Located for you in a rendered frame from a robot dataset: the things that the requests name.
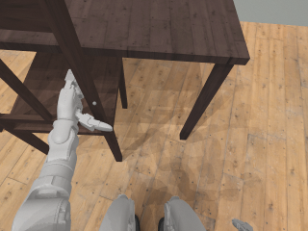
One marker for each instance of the right robot shin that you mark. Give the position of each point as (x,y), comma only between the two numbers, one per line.
(166,228)

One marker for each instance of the left robot hand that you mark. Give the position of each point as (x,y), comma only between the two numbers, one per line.
(70,99)

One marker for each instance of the robot left forearm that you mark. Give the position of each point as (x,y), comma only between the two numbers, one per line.
(55,177)

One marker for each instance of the chair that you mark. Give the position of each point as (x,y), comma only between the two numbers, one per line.
(36,106)

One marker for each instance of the table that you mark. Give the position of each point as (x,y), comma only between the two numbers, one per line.
(196,31)

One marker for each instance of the left robot upper arm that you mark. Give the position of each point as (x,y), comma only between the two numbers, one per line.
(47,214)

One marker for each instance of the right robot hand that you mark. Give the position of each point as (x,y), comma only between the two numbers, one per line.
(241,226)

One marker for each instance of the robot right thigh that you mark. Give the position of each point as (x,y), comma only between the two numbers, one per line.
(180,215)

